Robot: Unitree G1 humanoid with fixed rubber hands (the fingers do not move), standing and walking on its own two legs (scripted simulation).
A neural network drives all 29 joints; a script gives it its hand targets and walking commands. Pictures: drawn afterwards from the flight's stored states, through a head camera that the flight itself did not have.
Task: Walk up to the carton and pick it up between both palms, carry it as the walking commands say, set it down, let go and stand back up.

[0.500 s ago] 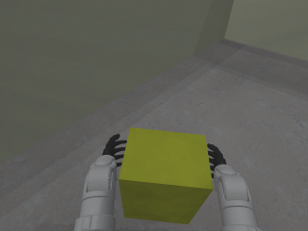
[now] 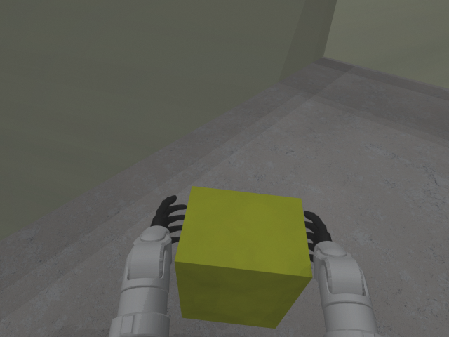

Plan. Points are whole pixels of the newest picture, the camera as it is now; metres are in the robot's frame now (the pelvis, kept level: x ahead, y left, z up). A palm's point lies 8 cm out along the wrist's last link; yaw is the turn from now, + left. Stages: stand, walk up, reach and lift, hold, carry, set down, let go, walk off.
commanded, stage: hold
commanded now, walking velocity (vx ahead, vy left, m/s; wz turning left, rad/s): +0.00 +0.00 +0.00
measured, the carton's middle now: (236, 262) +0.28 +0.01 -0.03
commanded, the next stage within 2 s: carry in 0.94 s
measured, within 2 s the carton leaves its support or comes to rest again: neither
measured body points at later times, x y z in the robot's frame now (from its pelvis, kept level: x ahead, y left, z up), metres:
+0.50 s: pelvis +0.00 +0.00 +0.00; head -0.04 +0.00 +0.45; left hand +0.30 +0.16 +0.05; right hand +0.29 -0.14 +0.03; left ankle +0.02 +0.14 -0.75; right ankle +0.00 -0.14 -0.75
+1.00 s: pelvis +0.00 +0.00 -0.01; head -0.04 +0.00 +0.44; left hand +0.30 +0.15 +0.05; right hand +0.29 -0.15 +0.03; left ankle +0.02 +0.14 -0.75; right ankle +0.00 -0.14 -0.75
